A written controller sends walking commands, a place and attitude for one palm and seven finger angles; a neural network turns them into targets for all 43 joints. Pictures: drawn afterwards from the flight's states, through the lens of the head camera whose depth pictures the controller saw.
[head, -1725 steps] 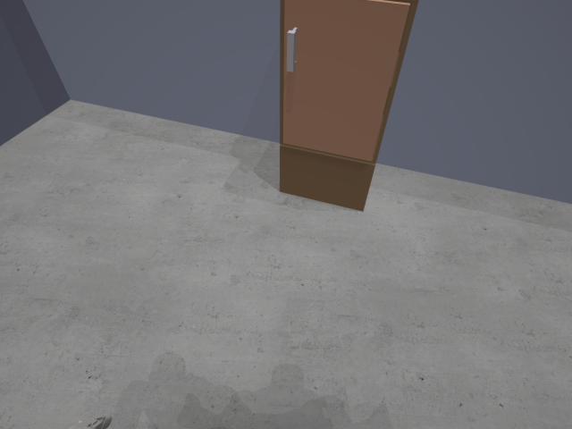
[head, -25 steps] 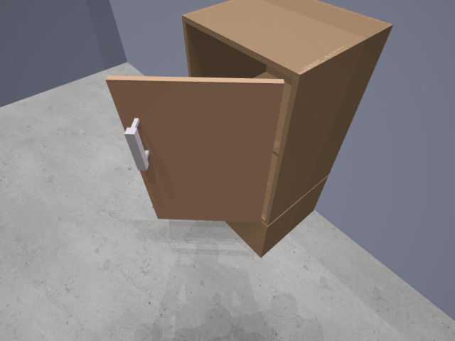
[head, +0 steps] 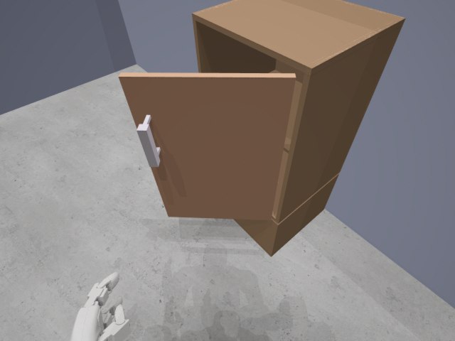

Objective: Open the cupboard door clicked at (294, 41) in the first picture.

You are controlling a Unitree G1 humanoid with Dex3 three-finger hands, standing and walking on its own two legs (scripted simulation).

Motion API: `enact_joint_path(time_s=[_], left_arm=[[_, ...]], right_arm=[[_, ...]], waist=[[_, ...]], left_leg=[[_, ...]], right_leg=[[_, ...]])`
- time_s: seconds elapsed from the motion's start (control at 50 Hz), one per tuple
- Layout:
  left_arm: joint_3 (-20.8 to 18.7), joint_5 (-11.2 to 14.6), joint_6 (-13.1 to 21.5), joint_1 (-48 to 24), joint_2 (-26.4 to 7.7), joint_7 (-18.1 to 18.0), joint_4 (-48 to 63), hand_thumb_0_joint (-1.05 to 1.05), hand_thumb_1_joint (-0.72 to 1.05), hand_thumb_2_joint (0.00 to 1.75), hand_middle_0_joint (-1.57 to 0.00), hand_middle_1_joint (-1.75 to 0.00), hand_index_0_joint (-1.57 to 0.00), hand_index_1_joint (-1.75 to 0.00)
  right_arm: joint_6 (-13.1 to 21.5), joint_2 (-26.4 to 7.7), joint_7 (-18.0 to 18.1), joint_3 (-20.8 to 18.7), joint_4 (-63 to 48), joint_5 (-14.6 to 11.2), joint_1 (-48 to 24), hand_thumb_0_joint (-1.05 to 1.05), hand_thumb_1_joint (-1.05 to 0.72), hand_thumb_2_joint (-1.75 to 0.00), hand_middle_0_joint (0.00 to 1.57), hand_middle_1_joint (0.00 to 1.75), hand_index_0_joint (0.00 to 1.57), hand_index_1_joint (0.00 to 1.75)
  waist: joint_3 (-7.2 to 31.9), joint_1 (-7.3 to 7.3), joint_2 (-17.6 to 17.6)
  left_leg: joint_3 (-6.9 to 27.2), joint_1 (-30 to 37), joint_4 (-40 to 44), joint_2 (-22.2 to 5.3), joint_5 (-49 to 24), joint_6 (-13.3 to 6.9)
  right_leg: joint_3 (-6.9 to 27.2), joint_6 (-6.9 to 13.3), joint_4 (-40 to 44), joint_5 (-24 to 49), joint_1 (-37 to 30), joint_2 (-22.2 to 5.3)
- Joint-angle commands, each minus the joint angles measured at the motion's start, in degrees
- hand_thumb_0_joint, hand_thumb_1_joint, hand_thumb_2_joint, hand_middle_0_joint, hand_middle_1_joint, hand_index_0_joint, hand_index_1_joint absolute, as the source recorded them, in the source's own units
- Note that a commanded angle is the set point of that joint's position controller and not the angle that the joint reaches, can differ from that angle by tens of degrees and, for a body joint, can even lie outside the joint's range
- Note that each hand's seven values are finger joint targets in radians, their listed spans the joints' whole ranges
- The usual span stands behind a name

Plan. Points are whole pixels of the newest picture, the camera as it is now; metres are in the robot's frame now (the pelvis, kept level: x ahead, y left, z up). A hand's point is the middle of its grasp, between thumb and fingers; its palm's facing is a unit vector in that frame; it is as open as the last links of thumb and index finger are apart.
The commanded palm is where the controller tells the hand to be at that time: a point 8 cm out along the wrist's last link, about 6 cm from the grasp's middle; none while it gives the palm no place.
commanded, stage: raise the hand with hooked fingers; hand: left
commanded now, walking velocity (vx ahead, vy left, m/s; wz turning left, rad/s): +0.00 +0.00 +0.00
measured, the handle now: (151, 141) +0.59 +0.23 -0.01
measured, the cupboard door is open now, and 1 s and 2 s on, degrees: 47 47 47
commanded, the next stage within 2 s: move the hooked fingers beside the handle in 1.94 s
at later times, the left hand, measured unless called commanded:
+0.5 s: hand (117, 316) +0.18 +0.20 -0.04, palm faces -0.04 -1.00 -0.07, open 10.0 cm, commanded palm +0.16 +0.26 -0.03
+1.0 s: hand (94, 284) +0.22 +0.25 -0.02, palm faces +0.00 -1.00 -0.08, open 12.9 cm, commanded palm +0.20 +0.31 -0.01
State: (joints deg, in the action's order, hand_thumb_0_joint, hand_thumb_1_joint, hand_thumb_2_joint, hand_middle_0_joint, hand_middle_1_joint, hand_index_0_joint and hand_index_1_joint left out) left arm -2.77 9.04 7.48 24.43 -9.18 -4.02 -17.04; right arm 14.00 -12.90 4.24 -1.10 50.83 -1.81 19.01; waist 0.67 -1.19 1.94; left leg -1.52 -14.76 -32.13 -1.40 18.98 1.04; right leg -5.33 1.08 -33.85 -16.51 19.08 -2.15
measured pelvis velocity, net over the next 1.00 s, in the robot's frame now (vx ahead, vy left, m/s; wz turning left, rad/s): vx -0.03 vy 0.03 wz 0.00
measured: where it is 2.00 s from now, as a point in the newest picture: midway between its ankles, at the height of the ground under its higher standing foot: outside the picture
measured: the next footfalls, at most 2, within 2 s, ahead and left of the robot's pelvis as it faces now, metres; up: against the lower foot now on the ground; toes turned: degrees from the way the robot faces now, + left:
none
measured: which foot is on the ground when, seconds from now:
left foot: down 0.00-1.00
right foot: down 0.00-1.00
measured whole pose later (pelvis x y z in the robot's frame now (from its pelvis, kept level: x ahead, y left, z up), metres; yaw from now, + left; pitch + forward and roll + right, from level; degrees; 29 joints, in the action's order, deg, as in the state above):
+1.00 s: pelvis -0.03 +0.03 -0.06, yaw +0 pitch +13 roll -2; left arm -16.4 16.8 19.8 13.3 -18.1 19.7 -7.0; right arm 13.4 -16.1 3.4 0.0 30.0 -2.0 15.1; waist 6.0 -0.8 0.1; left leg -0.1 -44.7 -61.8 -1.7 30.1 -0.7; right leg -5.6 -0.1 -57.9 -24.2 46.4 -3.1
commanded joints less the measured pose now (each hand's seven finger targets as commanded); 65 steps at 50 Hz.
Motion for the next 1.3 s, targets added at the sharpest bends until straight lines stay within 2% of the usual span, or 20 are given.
enact_joint_path(time_s=[0.0,0.04,0.06,0.08,0.1,0.16,0.2,0.26,0.28,0.36,0.38,0.48,0.52,0.58,0.66,0.72,0.92,0.98,1.16,1.28], left_arm=[[-2.3,3.0,17.6,3.0,0.6,9.6,5.1,0.00,0.69,0.81,-0.22,-0.43,-0.22,-0.43],[-3.3,4.7,26.5,8.1,1.4,16.5,4.2,0.00,0.64,0.79,-0.22,-0.47,-0.22,-0.47],[-5.3,5.0,30.8,8.1,-0.7,20.0,4.3,0.00,0.62,0.78,-0.22,-0.48,-0.22,-0.48],[-8.6,5.0,32.8,8.9,-4.0,23.0,2.0,0.00,0.60,0.77,-0.22,-0.50,-0.22,-0.50],[-9.2,5.3,32.7,7.9,-5.3,24.4,5.5,0.00,0.57,0.76,-0.22,-0.51,-0.22,-0.51],[-9.3,7.4,25.8,3.2,-6.6,24.3,16.1,0.00,0.50,0.73,-0.23,-0.55,-0.23,-0.55],[-9.0,6.6,23.3,-3.5,-7.6,21.6,25.1,0.00,0.46,0.71,-0.23,-0.58,-0.23,-0.58],[-7.5,4.3,23.9,-8.1,-7.6,17.0,37.0,0.00,0.39,0.68,-0.24,-0.63,-0.24,-0.63],[-6.3,3.9,24.3,-12.7,-8.5,16.8,39.9,0.00,0.36,0.67,-0.24,-0.64,-0.24,-0.64],[-4.8,3.7,23.3,-12.0,-7.9,18.9,34.8,0.00,0.27,0.63,-0.25,-0.70,-0.25,-0.70],[-5.3,4.2,21.8,-11.8,-8.9,20.4,31.7,0.00,0.25,0.62,-0.25,-0.72,-0.25,-0.72],[-11.4,7.0,12.6,-7.8,-12.4,23.1,25.9,0.00,0.13,0.57,-0.25,-0.80,-0.25,-0.80],[-14.1,8.1,11.5,-7.6,-13.4,22.4,28.2,0.00,0.08,0.55,-0.26,-0.82,-0.26,-0.82],[-15.4,8.8,12.6,-8.0,-13.8,20.6,28.2,0.00,0.01,0.52,-0.26,-0.87,-0.26,-0.87],[-14.2,8.1,16.0,-9.7,-12.8,19.9,25.5,0.00,-0.08,0.48,-0.27,-0.93,-0.27,-0.93],[-14.5,8.0,17.3,-12.3,-14.4,21.6,23.9,0.00,-0.15,0.45,-0.27,-0.98,-0.27,-0.98],[-18.7,9.5,16.7,-16.4,-18.3,23.8,22.5,0.00,-0.38,0.35,-0.29,-1.12,-0.29,-1.12],[-19.5,9.8,15.5,-18.7,-19.1,24.7,18.9,0.00,-0.45,0.32,-0.30,-1.17,-0.30,-1.17],[-23.8,11.5,14.3,-26.4,-24.0,29.8,14.5,0.00,-0.50,0.30,-0.30,-1.20,-0.30,-1.20],[-26.3,12.5,13.4,-30.8,-27.1,32.5,8.4,0.00,-0.50,0.30,-0.30,-1.20,-0.30,-1.20]], right_arm=[[7.6,-8.0,-1.8,-3.6,-17.8,1.4,-8.8,0.00,-0.90,-0.90,0.20,0.30,0.20,0.30],[7.8,-7.9,-3.7,-4.4,-21.3,1.7,-10.0,0.00,-0.90,-0.90,0.20,0.30,0.20,0.30],[7.5,-8.1,-4.6,-4.9,-22.6,1.8,-10.9,0.00,-0.90,-0.90,0.20,0.30,0.20,0.30],[6.8,-8.6,-5.4,-5.4,-23.8,1.6,-10.4,0.00,-0.90,-0.90,0.20,0.30,0.20,0.30],[6.0,-9.0,-5.6,-5.4,-26.2,1.4,-11.6,0.00,-0.90,-0.90,0.20,0.30,0.20,0.30],[3.0,-8.9,-4.7,-4.9,-32.7,0.4,-14.1,0.00,-0.90,-0.90,0.20,0.30,0.20,0.30],[1.3,-8.9,-3.9,-4.5,-34.5,0.5,-12.4,0.00,-0.90,-0.90,0.20,0.30,0.20,0.30],[0.1,-7.9,-3.0,-3.7,-34.1,1.1,-8.8,0.00,-0.90,-0.90,0.20,0.30,0.20,0.30],[-0.1,-8.4,-2.7,-2.9,-33.8,1.6,-7.9,0.00,-0.90,-0.90,0.20,0.30,0.20,0.30],[0.7,-8.5,-1.7,-1.9,-31.2,1.2,-7.3,0.00,-0.90,-0.90,0.20,0.30,0.20,0.30],[0.8,-8.9,-1.3,-1.5,-30.7,1.0,-7.9,0.00,-0.90,-0.90,0.20,0.30,0.20,0.30],[0.7,-8.7,-0.6,-1.0,-31.1,0.0,-9.5,0.00,-0.90,-0.90,0.20,0.30,0.20,0.30],[0.7,-8.2,-0.5,-1.0,-31.3,-0.1,-9.6,0.00,-0.90,-0.90,0.20,0.30,0.20,0.30],[1.2,-7.7,-0.4,-0.7,-30.9,0.3,-9.8,0.00,-0.90,-0.90,0.20,0.30,0.20,0.30],[2.0,-8.6,-0.7,-1.0,-29.5,0.4,-7.7,0.00,-0.90,-0.90,0.20,0.30,0.20,0.30],[2.5,-9.8,-0.4,-1.3,-29.3,0.2,-6.7,0.00,-0.90,-0.90,0.20,0.30,0.20,0.30],[2.3,-10.4,-0.3,-1.3,-28.6,0.0,-4.7,0.00,-0.90,-0.90,0.20,0.30,0.20,0.30],[1.7,-10.7,-0.3,-1.1,-28.4,0.0,-4.3,0.00,-0.90,-0.90,0.20,0.30,0.20,0.30],[1.3,-11.0,0.1,-0.6,-28.0,-0.1,-4.0,0.00,-0.90,-0.90,0.20,0.30,0.20,0.30],[1.0,-11.7,0.1,-0.3,-27.2,0.0,-3.4,0.00,-0.90,-0.90,0.20,0.30,0.20,0.30]], waist=[[3.3,2.66,-12.6],[7.4,4.59,-12.8],[9.1,4.70,-12.1],[10.5,5.67,-8.2],[14.0,6.28,-6.3],[16.2,5.81,-3.0],[16.6,3.89,-2.1],[19.0,1.28,4.4],[18.6,-0.60,3.0],[18.1,-2.11,2.3],[16.6,-1.90,2.9],[20.2,1.64,0.6],[22.4,2.39,-0.6],[20.1,3.18,-0.1],[16.9,1.04,-1.4],[16.7,0.67,0.0],[18.6,1.12,4.2],[16.2,0.48,2.8],[21.3,0.80,2.9],[19.9,0.72,1.6]], left_leg=[[0.5,-16.8,-8.3,2.8,-1.2,-1.2],[-0.1,-23.8,-14.7,3.4,-2.4,-0.5],[-0.3,-27.1,-18.2,3.6,-2.8,-0.3],[-0.4,-29.1,-21.0,3.8,-4.2,-0.2],[-1.3,-30.6,-22.5,4.2,-4.1,-0.7],[-2.4,-33.0,-23.5,4.8,-0.5,-1.5],[-0.4,-32.5,-24.1,3.4,1.0,-1.9],[1.4,-28.1,-25.5,2.0,-2.5,-2.3],[2.5,-28.4,-26.3,1.5,-1.7,-2.4],[3.8,-30.2,-27.1,1.2,1.9,-2.3],[4.2,-30.9,-27.0,1.2,2.4,-2.2],[4.3,-31.4,-23.0,1.9,3.4,-1.9],[4.0,-30.4,-21.9,1.9,1.7,-1.9],[4.1,-30.3,-20.8,1.8,0.1,-1.6],[3.8,-30.6,-20.3,1.7,2.7,-1.7],[3.8,-29.7,-19.6,1.8,4.0,-1.7],[3.5,-23.8,-18.1,1.6,-6.3,-1.2],[3.5,-24.3,-18.0,1.5,-5.7,-1.3],[2.8,-21.9,-18.0,1.6,-9.8,-1.6],[3.0,-22.2,-17.8,1.4,-11.2,-1.5]], right_leg=[[2.2,-0.4,-3.7,-8.6,11.6,0.1],[2.9,0.3,-11.8,-2.6,12.4,0.3],[3.8,0.6,-15.0,0.3,13.4,0.1],[5.3,1.4,-18.2,3.0,13.8,-0.4],[5.8,1.3,-20.0,3.2,14.3,-0.5],[7.5,0.6,-19.4,-2.4,15.2,-0.4],[6.6,0.6,-20.5,-5.5,18.7,0.7],[4.0,0.6,-22.9,-0.2,22.0,1.6],[3.5,0.6,-23.9,-1.1,24.1,2.3],[2.7,0.3,-22.6,-5.9,26.7,2.5],[2.4,0.7,-22.9,-6.5,26.9,2.9],[1.8,0.3,-20.4,-8.7,20.6,2.5],[1.9,0.0,-19.3,-7.7,18.0,2.2],[1.3,0.5,-19.4,-6.8,17.5,2.3],[1.1,0.1,-18.3,-9.5,20.5,2.0],[1.2,0.3,-18.1,-10.4,21.2,1.9],[0.8,0.6,-17.7,0.5,16.3,2.4],[0.8,0.5,-17.0,0.8,16.7,2.8],[2.0,0.2,-15.9,6.5,11.8,2.6],[2.0,0.5,-15.7,8.1,11.4,3.0]])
